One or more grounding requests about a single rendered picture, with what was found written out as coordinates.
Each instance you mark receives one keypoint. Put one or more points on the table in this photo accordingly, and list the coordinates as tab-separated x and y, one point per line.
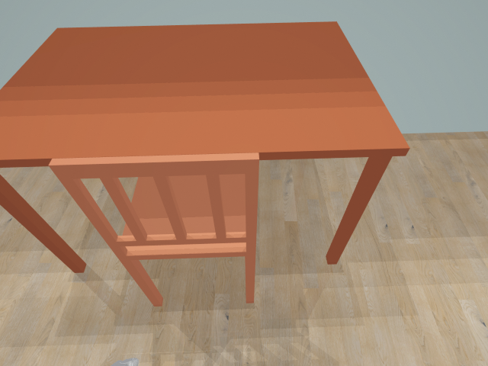
282	90

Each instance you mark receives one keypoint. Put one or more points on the chair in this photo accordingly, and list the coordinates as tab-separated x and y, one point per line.
183	206

